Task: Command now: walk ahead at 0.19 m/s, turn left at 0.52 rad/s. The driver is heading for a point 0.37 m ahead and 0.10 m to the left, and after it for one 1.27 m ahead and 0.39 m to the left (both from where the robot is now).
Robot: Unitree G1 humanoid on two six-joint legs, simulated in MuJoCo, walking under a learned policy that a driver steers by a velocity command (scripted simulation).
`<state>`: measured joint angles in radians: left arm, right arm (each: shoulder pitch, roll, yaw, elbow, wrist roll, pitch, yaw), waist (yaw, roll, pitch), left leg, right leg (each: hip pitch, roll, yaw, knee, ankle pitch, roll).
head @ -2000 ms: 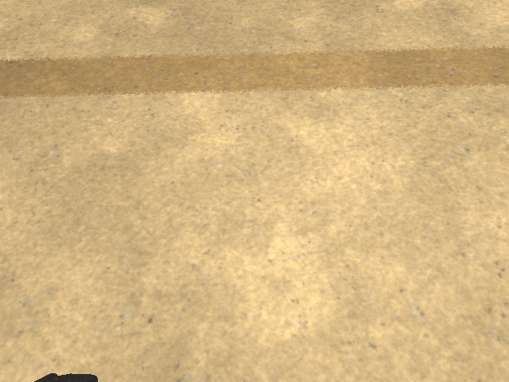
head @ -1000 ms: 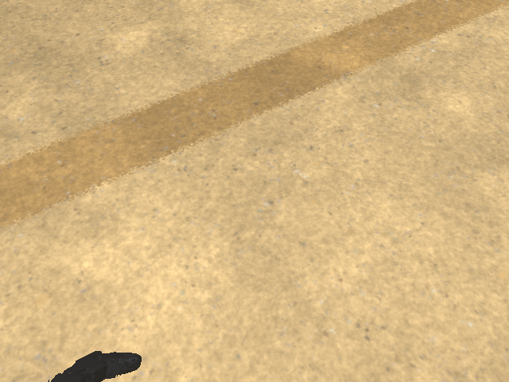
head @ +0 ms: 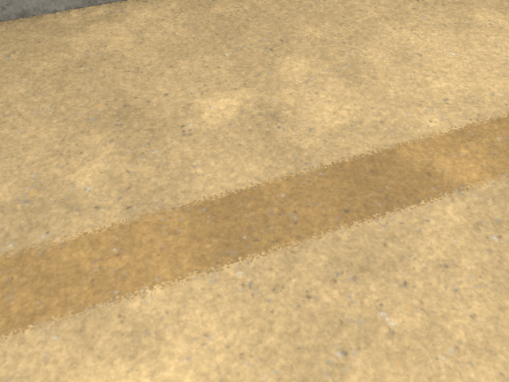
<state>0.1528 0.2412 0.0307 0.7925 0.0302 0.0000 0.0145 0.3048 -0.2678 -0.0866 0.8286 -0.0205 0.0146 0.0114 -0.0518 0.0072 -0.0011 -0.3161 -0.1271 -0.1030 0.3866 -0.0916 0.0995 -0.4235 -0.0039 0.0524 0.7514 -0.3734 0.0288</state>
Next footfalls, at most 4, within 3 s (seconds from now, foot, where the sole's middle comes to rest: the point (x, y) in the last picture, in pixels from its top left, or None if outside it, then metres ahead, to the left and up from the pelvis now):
0.08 right None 0.08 -0.13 -0.78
0.50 left None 0.09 0.10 -0.78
0.98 right None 0.19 -0.06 -0.78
1.30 left None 0.03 0.08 -0.78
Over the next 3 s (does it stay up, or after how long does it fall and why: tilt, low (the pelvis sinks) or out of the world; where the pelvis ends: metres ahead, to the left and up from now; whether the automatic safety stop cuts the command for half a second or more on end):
stays up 0.31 0.07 0.00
